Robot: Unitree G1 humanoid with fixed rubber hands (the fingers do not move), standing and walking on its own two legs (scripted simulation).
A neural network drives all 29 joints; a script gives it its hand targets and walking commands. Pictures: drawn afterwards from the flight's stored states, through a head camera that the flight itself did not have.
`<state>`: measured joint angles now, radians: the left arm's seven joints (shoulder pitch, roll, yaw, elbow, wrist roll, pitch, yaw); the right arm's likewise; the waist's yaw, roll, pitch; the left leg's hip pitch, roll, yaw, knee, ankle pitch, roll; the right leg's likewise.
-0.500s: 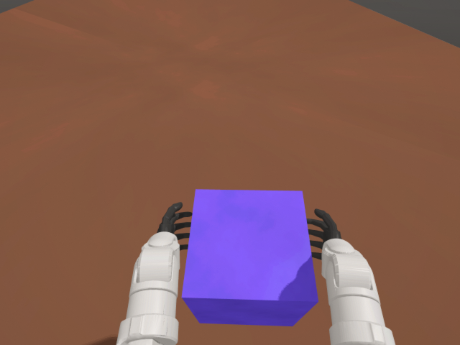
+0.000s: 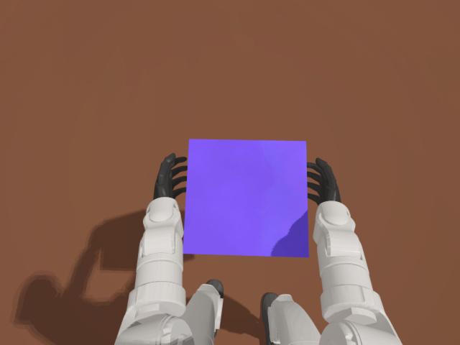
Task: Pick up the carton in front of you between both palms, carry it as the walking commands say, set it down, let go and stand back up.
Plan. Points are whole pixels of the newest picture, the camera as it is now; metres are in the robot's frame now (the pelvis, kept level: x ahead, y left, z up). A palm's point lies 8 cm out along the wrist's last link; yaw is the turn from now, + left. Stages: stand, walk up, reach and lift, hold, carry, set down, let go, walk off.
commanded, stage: set down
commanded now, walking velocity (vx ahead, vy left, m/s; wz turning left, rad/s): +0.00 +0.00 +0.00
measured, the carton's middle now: (244, 201) +0.38 +0.02 -0.17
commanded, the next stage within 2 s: none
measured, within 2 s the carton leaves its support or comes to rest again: neither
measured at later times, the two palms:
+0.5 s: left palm (179, 198) +0.39 +0.17 -0.21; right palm (304, 193) +0.42 -0.12 -0.21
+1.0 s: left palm (189, 208) +0.40 +0.18 -0.37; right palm (287, 195) +0.45 -0.11 -0.38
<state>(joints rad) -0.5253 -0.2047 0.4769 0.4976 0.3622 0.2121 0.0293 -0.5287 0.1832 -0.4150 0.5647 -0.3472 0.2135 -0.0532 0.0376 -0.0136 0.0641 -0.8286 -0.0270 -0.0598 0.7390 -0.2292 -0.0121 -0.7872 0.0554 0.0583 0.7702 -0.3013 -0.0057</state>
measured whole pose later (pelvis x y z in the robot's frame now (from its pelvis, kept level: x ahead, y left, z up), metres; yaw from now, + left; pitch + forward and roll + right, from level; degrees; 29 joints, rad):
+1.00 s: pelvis -0.06 +0.00 -0.26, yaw -1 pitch +47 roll +1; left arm -0.98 -0.10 0.55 0.60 0.20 0.23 0.15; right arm -1.15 -0.10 -0.28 0.91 -0.16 0.23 -0.13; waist 0.09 -0.03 -0.11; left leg -2.14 -0.10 -0.07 1.78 -0.46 -0.07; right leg -2.11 0.15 0.06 1.84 -0.55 0.03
